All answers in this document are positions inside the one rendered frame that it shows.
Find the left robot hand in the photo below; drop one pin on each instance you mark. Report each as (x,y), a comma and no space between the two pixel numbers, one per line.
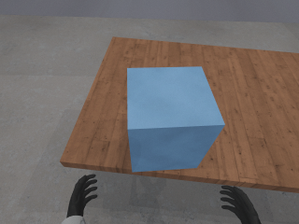
(78,201)

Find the carton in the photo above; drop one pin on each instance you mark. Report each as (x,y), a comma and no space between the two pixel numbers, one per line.
(172,117)

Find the table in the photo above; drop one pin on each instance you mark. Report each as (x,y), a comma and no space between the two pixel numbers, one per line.
(256,91)

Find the right robot hand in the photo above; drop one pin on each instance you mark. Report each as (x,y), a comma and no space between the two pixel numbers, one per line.
(243,209)

